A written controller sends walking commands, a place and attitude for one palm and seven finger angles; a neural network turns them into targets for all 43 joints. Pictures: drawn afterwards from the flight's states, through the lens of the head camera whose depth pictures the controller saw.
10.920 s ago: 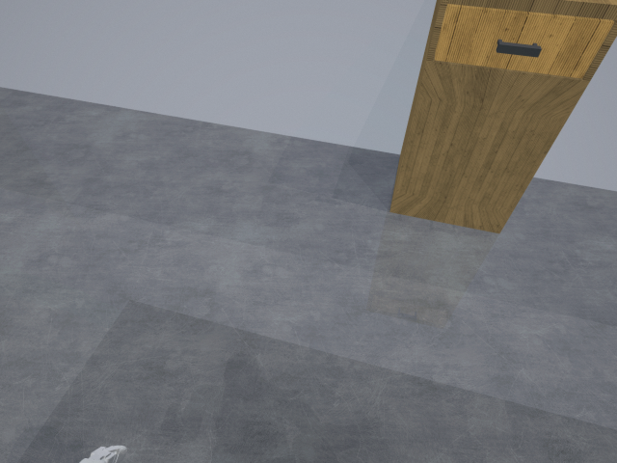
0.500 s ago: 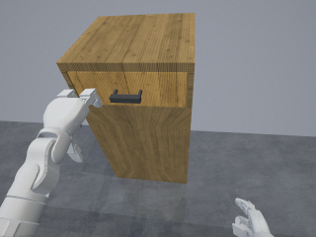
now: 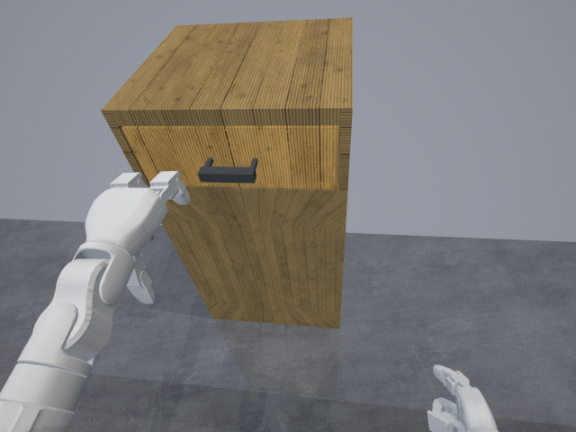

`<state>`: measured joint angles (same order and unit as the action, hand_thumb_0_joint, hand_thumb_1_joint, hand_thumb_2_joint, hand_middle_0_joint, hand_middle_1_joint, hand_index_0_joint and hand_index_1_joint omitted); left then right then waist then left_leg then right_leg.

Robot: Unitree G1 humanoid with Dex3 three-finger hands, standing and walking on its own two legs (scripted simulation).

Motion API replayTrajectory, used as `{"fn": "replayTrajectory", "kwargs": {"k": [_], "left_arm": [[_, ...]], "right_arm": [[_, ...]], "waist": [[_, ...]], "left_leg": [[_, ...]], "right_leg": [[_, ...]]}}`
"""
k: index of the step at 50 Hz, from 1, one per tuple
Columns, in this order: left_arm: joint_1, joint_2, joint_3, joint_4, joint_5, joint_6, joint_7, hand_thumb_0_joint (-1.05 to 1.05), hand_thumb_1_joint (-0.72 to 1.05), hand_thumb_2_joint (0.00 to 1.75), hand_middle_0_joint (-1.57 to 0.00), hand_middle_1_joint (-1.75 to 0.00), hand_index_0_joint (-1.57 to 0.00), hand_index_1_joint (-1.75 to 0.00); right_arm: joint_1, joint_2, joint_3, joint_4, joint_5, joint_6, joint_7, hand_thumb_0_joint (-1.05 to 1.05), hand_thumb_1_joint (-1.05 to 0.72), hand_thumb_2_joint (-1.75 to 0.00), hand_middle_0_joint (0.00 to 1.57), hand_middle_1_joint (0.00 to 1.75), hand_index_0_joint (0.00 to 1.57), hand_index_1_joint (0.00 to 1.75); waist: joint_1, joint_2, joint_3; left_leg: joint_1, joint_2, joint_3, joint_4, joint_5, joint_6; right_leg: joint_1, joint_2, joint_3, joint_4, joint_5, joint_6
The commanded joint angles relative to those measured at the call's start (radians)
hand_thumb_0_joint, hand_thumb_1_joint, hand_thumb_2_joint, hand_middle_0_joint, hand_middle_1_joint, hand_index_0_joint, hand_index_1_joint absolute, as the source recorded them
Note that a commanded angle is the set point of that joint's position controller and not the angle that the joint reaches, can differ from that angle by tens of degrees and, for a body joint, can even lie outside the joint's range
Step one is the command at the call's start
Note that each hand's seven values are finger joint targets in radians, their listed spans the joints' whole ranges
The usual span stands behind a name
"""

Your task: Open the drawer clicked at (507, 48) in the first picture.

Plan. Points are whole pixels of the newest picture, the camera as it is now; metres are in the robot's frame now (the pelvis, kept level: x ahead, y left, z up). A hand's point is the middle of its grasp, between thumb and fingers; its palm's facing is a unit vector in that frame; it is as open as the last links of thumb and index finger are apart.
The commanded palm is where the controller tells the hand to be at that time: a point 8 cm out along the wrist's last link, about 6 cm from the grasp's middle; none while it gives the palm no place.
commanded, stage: move the hooked fingers above the handle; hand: left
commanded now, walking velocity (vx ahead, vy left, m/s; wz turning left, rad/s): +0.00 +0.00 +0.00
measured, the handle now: (229, 168) +0.59 +0.22 +0.02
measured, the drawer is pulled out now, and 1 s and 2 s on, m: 0.00 0.00 0.00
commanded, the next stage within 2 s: none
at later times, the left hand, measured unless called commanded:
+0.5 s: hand (181, 208) +0.39 +0.23 +0.10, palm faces +0.01 -0.04 -1.00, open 13.8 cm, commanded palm +0.37 +0.24 +0.16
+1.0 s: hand (197, 184) +0.46 +0.23 +0.09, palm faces -0.03 -0.01 -1.00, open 13.8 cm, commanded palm +0.45 +0.24 +0.14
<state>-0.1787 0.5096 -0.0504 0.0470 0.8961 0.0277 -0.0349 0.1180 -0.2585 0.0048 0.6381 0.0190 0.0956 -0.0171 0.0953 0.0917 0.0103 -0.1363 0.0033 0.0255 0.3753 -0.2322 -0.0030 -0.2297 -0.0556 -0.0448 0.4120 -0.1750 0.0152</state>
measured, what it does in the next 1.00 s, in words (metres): stands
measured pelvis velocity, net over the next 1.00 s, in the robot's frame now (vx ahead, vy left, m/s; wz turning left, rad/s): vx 0.02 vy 0.00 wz -0.01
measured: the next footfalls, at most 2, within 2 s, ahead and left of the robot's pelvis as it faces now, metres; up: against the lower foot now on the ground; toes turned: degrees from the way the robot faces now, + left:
none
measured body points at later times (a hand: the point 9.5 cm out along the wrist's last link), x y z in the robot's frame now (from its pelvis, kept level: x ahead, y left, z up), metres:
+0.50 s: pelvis +0.01 +0.00 +0.00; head +0.04 -0.03 +0.45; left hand +0.38 +0.23 +0.16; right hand +0.15 -0.25 -0.13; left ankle -0.02 +0.12 -0.74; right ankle +0.03 -0.13 -0.74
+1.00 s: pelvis +0.02 +0.00 -0.01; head +0.07 -0.02 +0.44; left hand +0.46 +0.23 +0.14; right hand +0.12 -0.26 -0.14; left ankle -0.02 +0.12 -0.74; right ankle +0.03 -0.13 -0.74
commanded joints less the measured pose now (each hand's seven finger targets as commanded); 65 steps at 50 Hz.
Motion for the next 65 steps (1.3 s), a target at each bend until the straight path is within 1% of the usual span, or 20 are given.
{"fn": "replayTrajectory", "kwargs": {"k": [1,5,9,13,16,19,25,27,34,35,37,40,45,50,52,55,58,60,61,65], "left_arm": [[-0.406,0.218,0.117,-0.119,0.019,-0.031,0.032,0.0,-0.5,0.3,-0.3,-1.2,-0.3,-1.2],[-0.466,0.228,0.131,-0.098,0.028,-0.07,0.056,0.0,-0.5,0.3,-0.3,-1.2,-0.3,-1.2],[-0.519,0.232,0.133,0.042,0.037,-0.064,0.071,0.0,-0.5,0.3,-0.3,-1.2,-0.3,-1.2],[-0.582,0.225,0.105,0.066,0.052,-0.065,0.078,0.0,-0.5,0.3,-0.3,-1.2,-0.3,-1.2],[-0.601,0.197,0.076,0.134,0.045,-0.065,0.072,0.0,-0.5,0.3,-0.3,-1.2,-0.3,-1.2],[-0.618,0.262,0.136,0.131,0.047,-0.085,0.076,0.0,-0.5,0.3,-0.3,-1.2,-0.3,-1.2],[-0.624,0.25,0.14,0.159,0.053,-0.103,0.108,0.0,-0.5,0.3,-0.3,-1.2,-0.3,-1.2],[-0.656,0.206,0.095,0.194,0.062,-0.093,0.121,0.0,-0.5,0.3,-0.3,-1.2,-0.3,-1.2],[-0.794,0.251,0.109,0.275,0.086,-0.088,0.147,0.0,-0.5,0.3,-0.3,-1.2,-0.3,-1.2],[-0.796,0.251,0.104,0.28,0.09,-0.09,0.15,0.0,-0.5,0.3,-0.3,-1.2,-0.3,-1.2],[-0.808,0.23,0.089,0.329,0.087,-0.09,0.152,0.0,-0.5,0.3,-0.3,-1.2,-0.3,-1.2],[-0.832,0.265,0.113,0.447,0.091,-0.09,0.148,0.0,-0.5,0.3,-0.3,-1.2,-0.3,-1.2],[-0.96,0.254,0.082,0.477,0.116,-0.128,0.153,0.0,-0.5,0.3,-0.3,-1.2,-0.3,-1.2],[-0.98,0.258,0.096,0.558,0.116,-0.152,0.17,0.0,-0.5,0.3,-0.3,-1.2,-0.3,-1.2],[-1.016,0.235,0.075,0.567,0.123,-0.151,0.184,0.0,-0.5,0.3,-0.3,-1.2,-0.3,-1.2],[-1.045,0.298,0.121,0.621,0.139,-0.14,0.207,0.0,-0.5,0.3,-0.3,-1.2,-0.3,-1.2],[-1.101,0.284,0.1,0.659,0.149,-0.13,0.224,0.0,-0.5,0.3,-0.3,-1.2,-0.3,-1.2],[-1.108,0.32,0.124,0.679,0.154,-0.131,0.228,0.0,-0.5,0.3,-0.3,-1.2,-0.3,-1.2],[-1.124,0.284,0.091,0.704,0.154,-0.125,0.227,0.0,-0.5,0.3,-0.3,-1.2,-0.3,-1.2],[-1.189,0.34,0.113,0.767,0.164,-0.125,0.227,0.0,-0.5,0.3,-0.3,-1.2,-0.3,-1.2]], "right_arm": [[-0.113,-0.108,-0.031,-0.142,-0.004,-0.053,-0.017,0.0,-0.9,-0.9,0.2,0.3,0.2,0.3],[-0.089,-0.1,-0.037,-0.137,-0.009,-0.065,-0.018,0.0,-0.9,-0.9,0.2,0.3,0.2,0.3],[-0.073,-0.111,-0.041,-0.121,-0.001,-0.057,-0.021,0.0,-0.9,-0.9,0.2,0.3,0.2,0.3],[-0.056,-0.111,-0.047,-0.124,0.0,-0.054,-0.022,0.0,-0.9,-0.9,0.2,0.3,0.2,0.3],[-0.031,-0.114,-0.051,-0.122,0.003,-0.051,-0.025,0.0,-0.9,-0.9,0.2,0.3,0.2,0.3],[-0.011,-0.125,-0.061,-0.125,-0.001,-0.05,-0.027,0.0,-0.9,-0.9,0.2,0.3,0.2,0.3],[0.025,-0.128,-0.078,-0.119,0.003,-0.045,-0.018,0.0,-0.9,-0.9,0.2,0.3,0.2,0.3],[0.035,-0.127,-0.079,-0.111,0.006,-0.042,-0.017,0.0,-0.9,-0.9,0.2,0.3,0.2,0.3],[0.079,-0.136,-0.088,-0.093,0.004,-0.039,-0.026,0.0,-0.9,-0.9,0.2,0.3,0.2,0.3],[0.083,-0.131,-0.089,-0.094,0.006,-0.039,-0.025,0.0,-0.9,-0.9,0.2,0.3,0.2,0.3],[0.099,-0.13,-0.092,-0.084,0.004,-0.038,-0.025,0.0,-0.9,-0.9,0.2,0.3,0.2,0.3],[0.113,-0.14,-0.085,-0.076,0.006,-0.03,-0.03,0.0,-0.9,-0.9,0.2,0.3,0.2,0.3],[0.157,-0.136,-0.096,-0.071,-0.002,-0.027,-0.028,0.0,-0.9,-0.9,0.2,0.3,0.2,0.3],[0.196,-0.14,-0.102,-0.059,-0.007,-0.018,-0.022,0.0,-0.9,-0.9,0.2,0.3,0.2,0.3],[0.209,-0.14,-0.107,-0.052,-0.009,-0.016,-0.015,0.0,-0.9,-0.9,0.2,0.3,0.2,0.3],[0.231,-0.147,-0.109,-0.045,-0.012,-0.01,-0.015,0.0,-0.9,-0.9,0.2,0.3,0.2,0.3],[0.252,-0.15,-0.113,-0.033,-0.015,-0.01,-0.015,0.0,-0.9,-0.9,0.2,0.3,0.2,0.3],[0.262,-0.153,-0.112,-0.033,-0.016,-0.007,-0.016,0.0,-0.9,-0.9,0.2,0.3,0.2,0.3],[0.268,-0.151,-0.113,-0.028,-0.016,-0.007,-0.017,0.0,-0.9,-0.9,0.2,0.3,0.2,0.3],[0.301,-0.165,-0.112,-0.013,-0.015,-0.009,-0.025,0.0,-0.9,-0.9,0.2,0.3,0.2,0.3]], "waist": [[-0.025,-0.088,-0.21],[-0.018,-0.059,-0.278],[-0.029,-0.089,-0.236],[-0.03,-0.068,-0.299],[-0.044,-0.09,-0.291],[-0.031,-0.072,-0.35],[-0.039,-0.091,-0.356],[-0.053,-0.084,-0.336],[-0.072,-0.085,-0.411],[-0.068,-0.053,-0.426],[-0.082,-0.066,-0.405],[-0.089,-0.127,-0.364],[-0.105,-0.056,-0.44],[-0.122,-0.088,-0.435],[-0.128,-0.06,-0.443],[-0.132,-0.076,-0.477],[-0.148,-0.073,-0.48],[-0.146,-0.061,-0.512],[-0.163,-0.062,-0.494],[-0.182,-0.072,-0.484]], "left_leg": [[-0.055,-0.037,0.015,-0.056,0.16,0.021],[-0.035,-0.042,0.008,-0.035,0.222,0.019],[-0.081,-0.042,0.015,-0.039,0.185,0.016],[-0.07,-0.045,0.021,-0.021,0.23,0.02],[-0.083,-0.043,0.02,-0.013,0.219,0.024],[-0.084,-0.044,0.017,0.001,0.276,0.025],[-0.101,-0.039,0.023,0.025,0.315,0.026],[-0.105,-0.039,0.023,0.028,0.296,0.026],[-0.105,-0.04,0.019,0.052,0.32,0.03],[-0.099,-0.041,0.022,0.06,0.331,0.03],[-0.101,-0.038,0.023,0.072,0.341,0.032],[-0.158,-0.038,0.024,0.07,0.288,0.035],[-0.138,-0.037,0.021,0.106,0.331,0.035],[-0.175,-0.034,0.015,0.135,0.363,0.035],[-0.168,-0.031,0.016,0.144,0.37,0.033],[-0.2,-0.033,0.018,0.158,0.362,0.035],[-0.209,-0.03,0.02,0.162,0.343,0.035],[-0.22,-0.032,0.02,0.171,0.36,0.037],[-0.223,-0.031,0.021,0.175,0.347,0.037],[-0.258,-0.028,0.018,0.18,0.304,0.04]], "right_leg": [[0.15,0.054,0.001,-0.045,0.054,-0.043],[0.167,0.055,0.001,-0.022,0.107,-0.05],[0.14,0.058,0.001,-0.032,0.084,-0.049],[0.156,0.052,0.005,-0.009,0.141,-0.052],[0.138,0.054,0.004,-0.007,0.136,-0.051],[0.17,0.057,0.008,0.015,0.198,-0.054],[0.141,0.059,0.004,0.041,0.234,-0.051],[0.105,0.062,0.002,0.043,0.212,-0.053],[0.112,0.065,0.005,0.065,0.234,-0.054],[0.108,0.064,0.009,0.072,0.245,-0.054],[0.086,0.065,0.005,0.077,0.262,-0.053],[0.076,0.064,0.006,0.077,0.238,-0.048],[0.048,0.065,0.011,0.107,0.261,-0.053],[0.016,0.07,0.006,0.132,0.29,-0.05],[-0.014,0.072,0.007,0.137,0.282,-0.051],[0.002,0.073,0.01,0.151,0.295,-0.05],[-0.019,0.073,0.012,0.152,0.284,-0.048],[0.0,0.074,0.017,0.16,0.305,-0.049],[-0.026,0.076,0.014,0.159,0.294,-0.047],[-0.05,0.076,0.019,0.156,0.264,-0.044]]}}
